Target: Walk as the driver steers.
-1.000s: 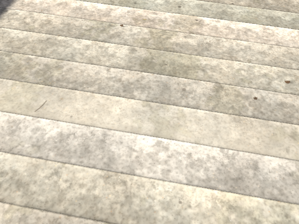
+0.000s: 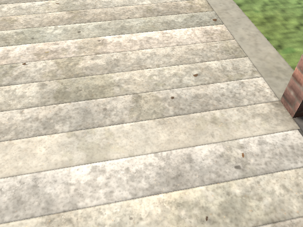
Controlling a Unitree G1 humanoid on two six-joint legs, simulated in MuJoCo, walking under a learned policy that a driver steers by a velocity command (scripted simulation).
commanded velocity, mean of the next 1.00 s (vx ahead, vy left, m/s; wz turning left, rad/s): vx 0.44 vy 0.00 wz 0.08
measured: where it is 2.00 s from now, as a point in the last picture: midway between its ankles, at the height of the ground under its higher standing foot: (119, 142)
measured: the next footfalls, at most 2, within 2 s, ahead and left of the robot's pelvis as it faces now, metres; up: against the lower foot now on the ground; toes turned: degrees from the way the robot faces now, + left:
right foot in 0.14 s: +0.07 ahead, -0.10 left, +0.00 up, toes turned -1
left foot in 0.58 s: +0.41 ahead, +0.09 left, +0.00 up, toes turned +4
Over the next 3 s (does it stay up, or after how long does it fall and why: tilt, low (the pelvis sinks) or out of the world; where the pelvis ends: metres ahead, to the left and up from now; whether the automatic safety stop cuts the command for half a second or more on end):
stays up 1.18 0.41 0.00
